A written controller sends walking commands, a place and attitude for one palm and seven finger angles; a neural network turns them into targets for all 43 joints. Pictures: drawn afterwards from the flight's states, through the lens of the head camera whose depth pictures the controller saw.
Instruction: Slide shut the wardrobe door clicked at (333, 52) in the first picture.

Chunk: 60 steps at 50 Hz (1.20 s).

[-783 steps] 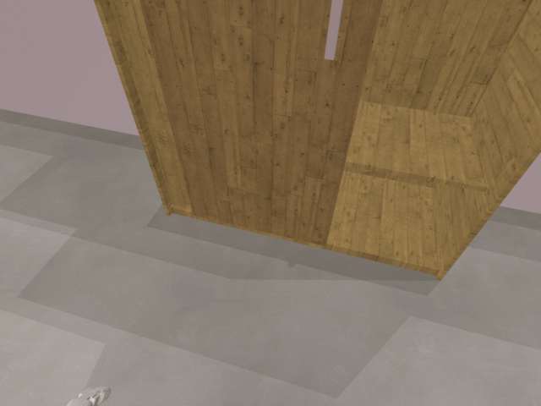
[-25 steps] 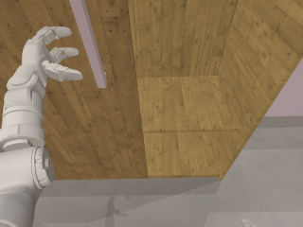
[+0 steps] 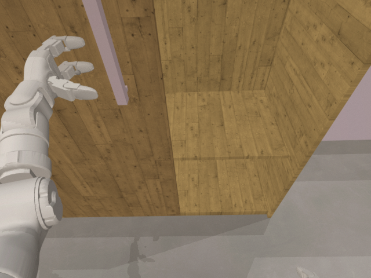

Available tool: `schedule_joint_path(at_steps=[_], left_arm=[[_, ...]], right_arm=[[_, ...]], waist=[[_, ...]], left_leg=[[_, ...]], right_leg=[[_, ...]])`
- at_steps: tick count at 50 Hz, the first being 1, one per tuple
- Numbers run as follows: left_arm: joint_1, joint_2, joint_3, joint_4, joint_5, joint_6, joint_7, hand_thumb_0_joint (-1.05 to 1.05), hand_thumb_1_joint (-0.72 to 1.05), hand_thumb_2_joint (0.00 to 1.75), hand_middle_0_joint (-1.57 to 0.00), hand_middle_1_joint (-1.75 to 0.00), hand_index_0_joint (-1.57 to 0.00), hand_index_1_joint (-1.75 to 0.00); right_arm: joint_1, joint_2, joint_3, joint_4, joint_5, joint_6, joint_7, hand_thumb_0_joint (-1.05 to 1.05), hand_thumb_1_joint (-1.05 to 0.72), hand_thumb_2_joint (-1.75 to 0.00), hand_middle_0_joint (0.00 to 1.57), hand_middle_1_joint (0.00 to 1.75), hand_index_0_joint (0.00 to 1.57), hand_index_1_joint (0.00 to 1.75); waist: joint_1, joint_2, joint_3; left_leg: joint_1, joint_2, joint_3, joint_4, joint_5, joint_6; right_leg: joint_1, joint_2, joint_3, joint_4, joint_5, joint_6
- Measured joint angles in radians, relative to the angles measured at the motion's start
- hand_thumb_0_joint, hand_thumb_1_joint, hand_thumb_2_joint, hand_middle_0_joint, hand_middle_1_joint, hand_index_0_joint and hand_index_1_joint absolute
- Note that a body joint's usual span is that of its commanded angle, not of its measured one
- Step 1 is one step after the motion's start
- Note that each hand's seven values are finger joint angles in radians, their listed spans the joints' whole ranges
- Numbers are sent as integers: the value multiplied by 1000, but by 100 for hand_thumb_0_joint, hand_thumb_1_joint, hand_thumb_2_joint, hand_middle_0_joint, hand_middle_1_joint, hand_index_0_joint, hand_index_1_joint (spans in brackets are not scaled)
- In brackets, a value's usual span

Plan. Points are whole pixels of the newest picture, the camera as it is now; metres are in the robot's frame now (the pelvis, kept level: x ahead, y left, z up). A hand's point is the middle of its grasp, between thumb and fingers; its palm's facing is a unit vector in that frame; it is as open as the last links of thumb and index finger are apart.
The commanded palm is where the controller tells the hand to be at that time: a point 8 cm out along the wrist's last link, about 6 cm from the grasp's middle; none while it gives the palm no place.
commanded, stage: move the hooked fingers beside the handle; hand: left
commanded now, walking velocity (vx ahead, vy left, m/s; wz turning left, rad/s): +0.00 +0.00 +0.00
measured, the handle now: (110, 48) +0.52 +0.15 +0.25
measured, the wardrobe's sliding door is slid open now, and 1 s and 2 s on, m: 0.49 0.49 0.49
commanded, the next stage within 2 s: feel for the door with the fingertips in 0.38 s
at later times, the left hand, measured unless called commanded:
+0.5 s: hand (70, 68) +0.46 +0.22 +0.24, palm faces +0.03 -1.00 -0.01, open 14.0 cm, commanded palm +0.44 +0.27 +0.23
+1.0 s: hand (94, 66) +0.46 +0.17 +0.25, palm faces +0.03 -1.00 +0.00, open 14.0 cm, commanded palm +0.44 +0.23 +0.23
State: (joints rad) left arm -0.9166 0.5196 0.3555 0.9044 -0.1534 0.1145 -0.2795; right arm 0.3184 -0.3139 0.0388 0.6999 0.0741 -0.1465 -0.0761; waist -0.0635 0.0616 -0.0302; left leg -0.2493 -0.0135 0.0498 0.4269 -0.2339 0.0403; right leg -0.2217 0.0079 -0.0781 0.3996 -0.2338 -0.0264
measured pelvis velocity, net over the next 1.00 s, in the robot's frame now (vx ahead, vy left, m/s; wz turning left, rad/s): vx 0.00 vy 0.00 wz -0.01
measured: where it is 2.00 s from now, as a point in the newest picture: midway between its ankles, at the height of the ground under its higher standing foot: outside the picture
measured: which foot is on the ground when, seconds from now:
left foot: down 0.00-1.00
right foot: down 0.00-1.00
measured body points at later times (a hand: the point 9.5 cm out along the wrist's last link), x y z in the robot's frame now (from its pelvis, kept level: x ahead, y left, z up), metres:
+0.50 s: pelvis +0.01 +0.00 +0.00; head +0.02 -0.02 +0.45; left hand +0.45 +0.27 +0.25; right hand +0.07 -0.28 -0.11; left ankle -0.01 +0.09 -0.74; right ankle -0.02 -0.10 -0.74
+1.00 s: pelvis +0.00 +0.00 +0.00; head +0.00 -0.02 +0.45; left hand +0.45 +0.22 +0.25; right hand +0.11 -0.25 -0.11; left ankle -0.01 +0.09 -0.74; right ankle -0.02 -0.10 -0.74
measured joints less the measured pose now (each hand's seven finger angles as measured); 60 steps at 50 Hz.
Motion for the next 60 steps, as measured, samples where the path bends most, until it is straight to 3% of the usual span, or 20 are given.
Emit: schedule_joint_path(at_steps=[6,12,16,22,28,35,41,47,54,60], left_arm=[[3,13,35,-2,5,-44,-3,-1,-50,30,-31,-120,-30,-120],[-44,62,26,84,15,-19,-27,-1,-50,30,-31,-120,-30,-120],[-10,69,34,61,13,-21,-37,-1,-50,30,-31,-120,-30,-120],[40,35,48,-28,-11,-44,-44,-1,-50,30,-30,-120,-30,-120],[29,31,9,-33,-3,4,-25,-1,-50,30,-30,-120,-30,-120],[46,-55,-16,-110,-36,12,7,-1,-50,30,-30,-120,-30,-120],[27,-94,-52,-112,-5,31,69,-1,-50,30,-31,-120,-30,-120],[22,-124,-39,-120,-10,25,100,-1,-50,30,-31,-120,-30,-120],[-47,-75,-32,-8,24,17,108,-1,-50,30,-31,-120,-30,-120],[-66,-45,-24,36,13,-19,80,-1,-50,30,-30,-120,-30,-120]], right_arm=[[14,8,6,-4,-1,-4,-2,1,-90,-90,20,30,20,30],[30,2,8,-1,3,2,-3,1,-90,-90,20,30,20,30],[43,-7,-1,-5,1,9,-3,1,-90,-90,20,30,20,30],[52,-4,-6,6,0,14,0,1,-90,-90,20,30,20,30],[30,-4,-8,-3,5,14,3,1,-90,-90,20,30,20,30],[-5,5,-5,-1,1,8,7,1,-90,-90,20,30,20,30],[-31,22,2,-12,1,4,13,1,-90,-90,20,30,20,30],[-37,35,10,-4,-4,5,12,1,-90,-90,20,30,20,30],[-17,35,14,6,-4,6,6,1,-90,-90,20,30,20,30],[23,17,1,26,-4,0,0,1,-90,-90,20,30,20,30]], waist=[[-10,-8,-2],[-16,-6,-6],[-14,2,-4],[-7,-8,-13],[-4,-6,-15],[13,2,-19],[14,2,-12],[15,6,-7],[1,0,0],[-6,1,3]], left_leg=[[13,6,8,-8,-1,-4],[-4,8,6,2,-6,-5],[-10,9,9,1,-6,-4],[5,8,9,-1,-11,-4],[4,5,4,9,-16,-1],[13,-3,2,6,-12,4],[16,-5,3,7,-9,4],[29,-5,8,-7,0,3],[19,2,6,-5,5,-2],[12,5,5,-9,9,-5]], right_leg=[[8,6,9,-5,1,-3],[-6,9,7,-1,-2,-5],[-13,9,10,-3,0,-3],[3,8,10,-6,-5,-2],[6,5,6,0,-9,0],[13,-3,4,3,-10,5],[13,-5,5,11,-9,5],[20,-5,10,7,-4,4],[12,2,9,5,2,-2],[6,6,8,-3,9,-5]])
